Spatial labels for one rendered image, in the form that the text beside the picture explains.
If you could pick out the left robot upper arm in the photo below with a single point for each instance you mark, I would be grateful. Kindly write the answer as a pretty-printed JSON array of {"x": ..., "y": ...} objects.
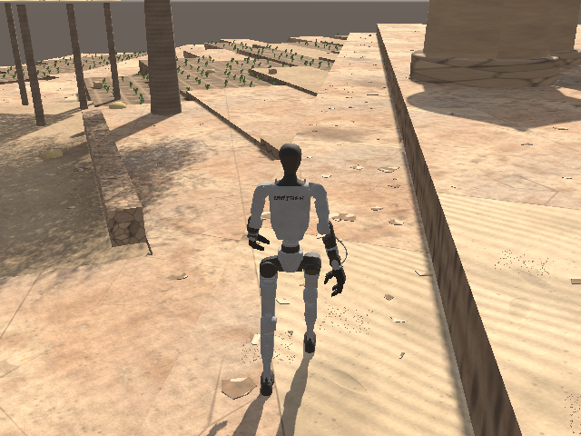
[{"x": 258, "y": 201}]

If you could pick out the robot left thigh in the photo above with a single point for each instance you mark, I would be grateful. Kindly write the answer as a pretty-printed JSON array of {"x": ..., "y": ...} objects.
[{"x": 268, "y": 285}]

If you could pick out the right robot hand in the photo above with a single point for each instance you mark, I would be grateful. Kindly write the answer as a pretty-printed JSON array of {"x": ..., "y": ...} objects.
[{"x": 341, "y": 278}]

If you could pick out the left robot hand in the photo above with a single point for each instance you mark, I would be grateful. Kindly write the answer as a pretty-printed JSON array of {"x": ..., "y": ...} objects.
[{"x": 260, "y": 238}]

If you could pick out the left robot forearm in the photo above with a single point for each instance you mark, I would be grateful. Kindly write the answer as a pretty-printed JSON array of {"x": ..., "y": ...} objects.
[{"x": 252, "y": 233}]

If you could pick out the right robot forearm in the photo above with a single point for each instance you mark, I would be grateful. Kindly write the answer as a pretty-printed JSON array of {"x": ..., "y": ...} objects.
[{"x": 332, "y": 249}]

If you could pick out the right robot upper arm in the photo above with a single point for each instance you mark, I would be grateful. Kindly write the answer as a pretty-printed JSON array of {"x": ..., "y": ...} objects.
[{"x": 322, "y": 208}]

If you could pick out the left robot foot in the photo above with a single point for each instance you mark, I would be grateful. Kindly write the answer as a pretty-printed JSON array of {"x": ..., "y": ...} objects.
[{"x": 266, "y": 387}]

